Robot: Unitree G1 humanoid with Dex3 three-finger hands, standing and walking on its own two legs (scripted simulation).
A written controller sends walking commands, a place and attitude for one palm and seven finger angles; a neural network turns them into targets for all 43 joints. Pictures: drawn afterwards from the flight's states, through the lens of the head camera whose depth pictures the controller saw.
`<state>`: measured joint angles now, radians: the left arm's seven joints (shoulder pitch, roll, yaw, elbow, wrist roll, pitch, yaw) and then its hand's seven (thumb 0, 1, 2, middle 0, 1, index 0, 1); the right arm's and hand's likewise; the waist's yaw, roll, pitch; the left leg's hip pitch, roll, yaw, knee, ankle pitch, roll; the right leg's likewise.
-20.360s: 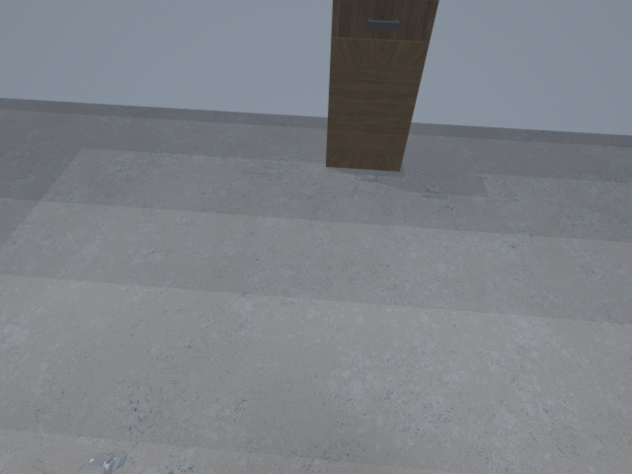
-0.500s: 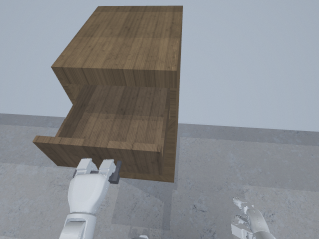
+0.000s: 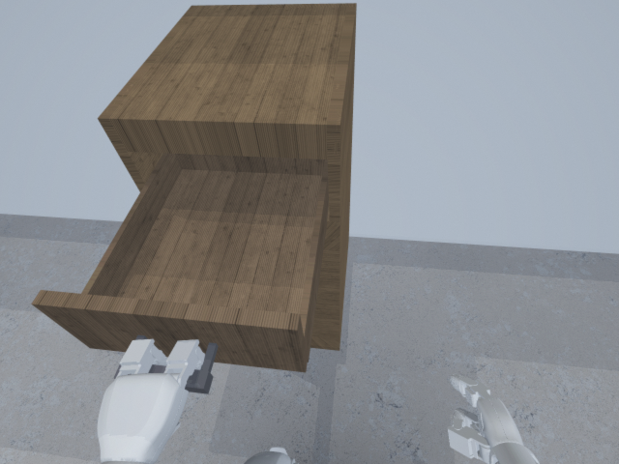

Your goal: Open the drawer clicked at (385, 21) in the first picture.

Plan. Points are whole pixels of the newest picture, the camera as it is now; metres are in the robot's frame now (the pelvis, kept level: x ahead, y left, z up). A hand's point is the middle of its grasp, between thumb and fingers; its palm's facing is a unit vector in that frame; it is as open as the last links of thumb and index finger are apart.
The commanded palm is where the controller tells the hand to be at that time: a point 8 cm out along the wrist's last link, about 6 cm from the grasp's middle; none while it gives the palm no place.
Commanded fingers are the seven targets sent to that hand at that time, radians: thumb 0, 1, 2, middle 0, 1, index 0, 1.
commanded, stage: pull the drawer open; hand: left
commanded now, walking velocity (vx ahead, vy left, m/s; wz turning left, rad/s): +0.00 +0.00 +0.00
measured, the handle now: (169, 361) +0.24 +0.20 +0.01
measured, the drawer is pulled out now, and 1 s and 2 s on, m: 0.29 0.30 0.30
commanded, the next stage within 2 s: open the thumb to release the handle in 0.26 s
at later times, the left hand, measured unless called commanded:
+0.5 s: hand (158, 423) +0.17 +0.20 -0.01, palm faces -0.01 -0.09 -1.00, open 5.9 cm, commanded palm +0.14 +0.21 +0.04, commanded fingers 0.00 0.34 0.66 -0.36 -1.29 -0.36 -1.29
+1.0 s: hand (158, 426) +0.17 +0.20 -0.01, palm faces +0.01 -0.12 -0.99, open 13.4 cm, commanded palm +0.15 +0.21 +0.04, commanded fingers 0.00 -0.50 0.30 -0.30 -1.20 -0.30 -1.20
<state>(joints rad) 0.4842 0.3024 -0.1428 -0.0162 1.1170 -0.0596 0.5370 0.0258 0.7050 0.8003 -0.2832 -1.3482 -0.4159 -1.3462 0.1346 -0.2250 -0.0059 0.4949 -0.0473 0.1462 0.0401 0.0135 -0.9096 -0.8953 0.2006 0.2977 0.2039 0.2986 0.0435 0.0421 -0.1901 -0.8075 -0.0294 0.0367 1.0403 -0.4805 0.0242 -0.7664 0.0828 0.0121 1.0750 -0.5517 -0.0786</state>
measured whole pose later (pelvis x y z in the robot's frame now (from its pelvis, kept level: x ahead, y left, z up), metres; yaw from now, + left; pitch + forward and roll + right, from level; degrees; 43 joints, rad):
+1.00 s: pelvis -0.01 +0.00 -0.01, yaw +1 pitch +15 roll +1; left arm 0.53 0.32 -0.09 -0.06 1.09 -0.12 0.53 0.00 -0.42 0.33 -0.31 -1.23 -0.32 -1.21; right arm 0.14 -0.23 -0.01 0.48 -0.06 0.14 0.04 0.01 -0.91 -0.90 0.20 0.30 0.20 0.30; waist 0.05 0.06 -0.20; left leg -0.87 -0.03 0.02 1.09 -0.49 0.02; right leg -0.82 0.08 -0.01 1.12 -0.56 -0.08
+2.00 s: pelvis +0.00 +0.02 +0.03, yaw +0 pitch +8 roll +0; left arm 0.53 0.38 -0.15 -0.26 1.01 -0.02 0.34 0.00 -0.49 0.30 -0.35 -1.21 -0.41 -1.24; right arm 0.15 -0.22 0.00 0.48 -0.03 0.14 0.05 0.01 -0.91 -0.90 0.20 0.30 0.20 0.30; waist 0.07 0.09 -0.14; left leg -0.58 -0.04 0.03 0.86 -0.41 0.04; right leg -0.53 0.08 0.02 0.87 -0.47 -0.06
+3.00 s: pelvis +0.01 +0.03 +0.06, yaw -1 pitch +3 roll -1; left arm 0.55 0.46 -0.04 -0.52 0.89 0.06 0.12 0.00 -0.49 0.30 -0.32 -1.20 -0.32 -1.20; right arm 0.17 -0.25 0.03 0.46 0.02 0.15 0.05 0.02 -0.91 -0.90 0.20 0.30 0.20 0.30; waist 0.09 0.12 -0.10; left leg -0.39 -0.04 0.03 0.68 -0.34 0.06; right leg -0.32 0.07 0.04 0.66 -0.38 -0.04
